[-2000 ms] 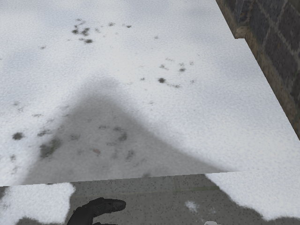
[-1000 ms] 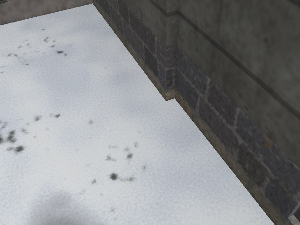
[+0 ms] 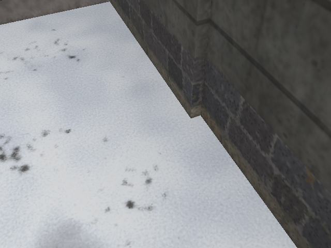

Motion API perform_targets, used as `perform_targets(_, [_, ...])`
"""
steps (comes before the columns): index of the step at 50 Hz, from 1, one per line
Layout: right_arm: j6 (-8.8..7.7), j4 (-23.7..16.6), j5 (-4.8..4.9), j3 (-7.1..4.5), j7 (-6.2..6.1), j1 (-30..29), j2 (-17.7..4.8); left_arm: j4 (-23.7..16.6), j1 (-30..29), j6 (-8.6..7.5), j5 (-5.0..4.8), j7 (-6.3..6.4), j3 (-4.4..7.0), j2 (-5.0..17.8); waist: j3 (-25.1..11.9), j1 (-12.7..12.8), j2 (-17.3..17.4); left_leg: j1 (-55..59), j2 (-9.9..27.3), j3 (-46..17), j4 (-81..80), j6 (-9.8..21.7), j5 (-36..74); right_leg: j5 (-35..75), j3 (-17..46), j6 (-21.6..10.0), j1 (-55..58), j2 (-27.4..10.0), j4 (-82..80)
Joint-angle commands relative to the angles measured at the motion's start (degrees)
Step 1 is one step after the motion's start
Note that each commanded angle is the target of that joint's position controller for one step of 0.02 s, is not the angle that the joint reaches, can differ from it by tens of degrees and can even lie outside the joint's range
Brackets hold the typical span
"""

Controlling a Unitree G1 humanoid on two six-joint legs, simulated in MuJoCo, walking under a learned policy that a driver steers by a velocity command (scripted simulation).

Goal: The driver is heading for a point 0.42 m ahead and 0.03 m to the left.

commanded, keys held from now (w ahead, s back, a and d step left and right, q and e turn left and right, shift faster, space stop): no key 1.00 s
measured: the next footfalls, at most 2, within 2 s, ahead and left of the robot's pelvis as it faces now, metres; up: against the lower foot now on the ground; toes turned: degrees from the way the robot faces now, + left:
left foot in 1.80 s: +0.44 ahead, +0.08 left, +0.00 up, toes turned +10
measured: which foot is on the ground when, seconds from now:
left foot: down 0.00-1.00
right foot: down 0.00-1.00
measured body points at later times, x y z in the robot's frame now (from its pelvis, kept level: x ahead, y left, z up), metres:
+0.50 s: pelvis +0.01 -0.01 +0.00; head +0.01 -0.01 +0.45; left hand +0.02 +0.23 -0.15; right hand -0.01 -0.23 -0.16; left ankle -0.03 +0.08 -0.74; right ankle +0.00 -0.15 -0.74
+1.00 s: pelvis +0.01 -0.01 +0.00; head +0.01 -0.02 +0.45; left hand +0.01 +0.22 -0.15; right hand -0.03 -0.23 -0.16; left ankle -0.03 +0.08 -0.74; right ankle +0.00 -0.15 -0.74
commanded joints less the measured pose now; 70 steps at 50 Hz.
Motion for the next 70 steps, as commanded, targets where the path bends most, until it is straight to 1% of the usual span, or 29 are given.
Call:
perform_targets(1, [-0.26,-1.18,0.02,-0.73,-0.13,3.57,-4.4,-1.27,2.52,-0.47,0.01,0.2,0.88,5.24,2.21,-0.05,-0.44,0.64,5.79,-5.83,-4.04,2.36,11.61,8.5,-0.19,-3.45,-3.34,-0.46,-3.03])
perform_targets(18, [-0.22,-0.43,0.14,-0.57,-0.28,6.44,-3.74,-0.25,4.4,-0.57,-0.07,0.02,0.65,4.7,2.63,0.14,-0.5,0.69,5.69,-5.76,-4.1,2.07,12.42,8.93,-0.2,-3.71,-3.3,-0.41,-3.67])
perform_targets(19, [-0.19,-0.09,0.14,-0.47,-0.38,6.65,-3.47,-0.51,4.29,-0.78,0.22,-0.24,0.58,4.73,2.82,0.51,-0.24,0.56,5.57,-5.85,-3.69,1.78,12.5,8.94,0.11,-3.69,-3.26,-0.49,-3.86])
perform_targets(24, [-0.15,0.15,0.16,-0.44,-0.57,7.45,-3.48,-0.36,4.63,-0.95,0.07,-0.63,0.44,4.6,2.73,0.45,-0.62,0.79,5.55,-5.8,-3.49,1.62,12.8,8.9,0.07,-3.8,-3.41,-0.37,-3.97])
perform_targets(54, [-0.19,1.12,0.29,-0.31,-0.81,10.12,-2.75,-0.39,6.68,-0.92,-0.06,-0.88,-0.04,4.29,3.51,0.57,-0.33,0.55,5.55,-6.07,-3.8,1.31,12.73,8.13,-0.07,-3.95,-3.68,-0.22,-4.4])
perform_targets(55, [-0.13,1.36,0.57,-0.51,-0.95,11.0,-3.12,-0.19,7.13,-0.86,-0.23,-0.79,0.1,4.48,2.35,0.29,-0.33,1.18,5.1,-6.07,-3.89,1.97,6.05,2.84,-0.92,-4.27,-3.65,0.69,-3.42])
perform_targets(56, [-1.43,1.95,0.71,-0.33,3.43,11.26,-0.25,-0.44,5.18,0.19,3.49,-4.63,1.46,5.69,9.3,0.83,-0.65,-4.49,7.31,-8.02,-9.62,2.84,-14.34,-12.02,-3.89,-3.14,-7.05,2.58,-3.72])
perform_targets(57, [-2.51,2.27,-0.11,-2.28,5.28,13.06,-5.76,-1.14,5.61,1.12,4.46,-5.79,2.52,6.65,11.94,-0.19,4.14,-5.8,10.32,-11.14,-12.41,5.52,-24.46,-17.94,-5.47,-2.82,-10.14,4.23,0.2])
perform_targets(58, [-3.56,2.74,-0.86,-3.63,5.61,15.66,-8.87,-1.54,5.19,1.18,4.47,-5.91,3.24,6.21,11.52,-1.39,6.38,-2.97,15.12,-16.26,-14.46,8.51,-29.65,-17.88,-6.12,-2.78,-14.53,4.19,5.42])
perform_targets(59, [-4.4,3.14,-1.08,-3.82,4.66,18.01,-8.84,-3.06,2.18,0.46,4.72,-5.09,3.01,3.75,10.63,-3.18,7.6,0.28,20.9,-22.25,-15.7,11.44,-29.16,-14.82,-3.97,-3.19,-18.73,2.4,9.96])
perform_targets(60, [-5.42,2.23,-1.42,-3.17,2.99,17.19,-6.83,-5.47,-2.03,-0.96,4.54,-4.01,2.81,2.68,9.95,-3.96,7.64,0.74,24.99,-26.21,-17.11,13.2,-24.97,-13.15,-1.18,-4.1,-21.5,0.12,15.31])
perform_targets(61, [-6.57,0.23,-1.53,-2.5,1.61,12.56,-4.76,-6.55,-2.99,-2.47,3.89,-3.17,2.79,2.0,6.84,-2.55,5.49,0.93,25.07,-26.0,-17.71,12.46,-22.65,-14.29,0.59,-4.79,-20.52,-1.12,18.35])
perform_targets(62, [-7.57,-2.92,-1.02,-2.21,0.52,5.44,-4.24,-7.34,-1.85,-3.63,3.21,-2.88,3.03,2.31,5.25,0.27,5.28,-2.2,22.54,-22.21,-18.02,10.63,-20.23,-16.02,0.27,-5.26,-15.38,-0.76,17.73])
perform_targets(63, [-8.03,-5.21,-0.37,-2.3,-0.27,0.38,-5.12,-7.3,-0.04,-4.22,3.13,-3.09,3.29,2.59,4.38,1.77,5.74,-5.54,19.18,-17.92,-18.19,9.49,-17.81,-16.96,-1.12,-5.39,-9.56,0.67,15.24])
perform_targets(64, [-7.88,-6.05,0.35,-2.6,-0.86,-0.43,-6.53,-7.0,1.12,-4.55,3.36,-3.6,3.64,2.92,4.41,1.95,5.32,-6.31,17.08,-15.47,-17.54,9.55,-16.53,-15.07,-2.85,-5.18,-6.34,2.26,11.51])
perform_targets(65, [-7.27,-6.07,1.05,-3.01,-1.3,0.93,-7.62,-6.5,1.36,-4.89,3.21,-3.99,3.88,2.83,5.83,1.7,3.87,-5.41,15.64,-13.39,-15.95,9.82,-16.18,-10.53,-5.12,-5.2,-5.1,3.73,5.53])
perform_targets(66, [-6.18,-5.24,1.01,-3.36,-0.91,3.47,-8.79,-5.96,2.31,-5.47,2.79,-4.29,3.75,1.82,6.41,1.75,2.7,-5.18,15.19,-12.52,-13.84,10.58,-15.87,-2.88,-6.8,-5.83,-1.67,4.79,-2.51])
perform_targets(67, [-5.05,-4.15,0.07,-3.77,-0.16,6.4,-9.09,-4.98,3.84,-6.29,2.97,-4.19,3.71,0.98,6.86,1.72,2.08,-6.48,15.4,-12.21,-10.83,11.35,-12.48,3.21,-6.63,-6.99,3.52,4.91,-5.86])
perform_targets(68, [-4.31,-3.27,-1.43,-3.73,0.74,8.58,-7.78,-3.61,8.24,-6.96,3.41,-3.97,4.16,1.6,4.81,3.2,1.0,-8.24,13.81,-10.73,-3.65,10.96,-7.6,3.78,-3.89,-8.33,9.83,3.07,-6.42])
perform_targets(69, [-4.85,-3.18,-2.46,-3.44,1.4,9.02,-5.18,-1.18,15.66,-7.2,4.33,-3.53,4.73,3.26,1.88,5.85,-3.1,-13.84,10.92,-7.38,7.76,9.25,-5.64,-0.5,-0.45,-10.45,17.38,0.88,-4.73])
perform_targets(70, [-6.23,-7.31,-3.54,-1.78,2.82,4.0,1.54,2.35,29.85,-7.18,5.65,-2.33,4.89,5.12,-2.34,11.28,-14.35,-34.98,1.45,-4.46,30.01,3.06,-11.48,-3.71,27.34,-23.72,32.27,-12.18,-8.44])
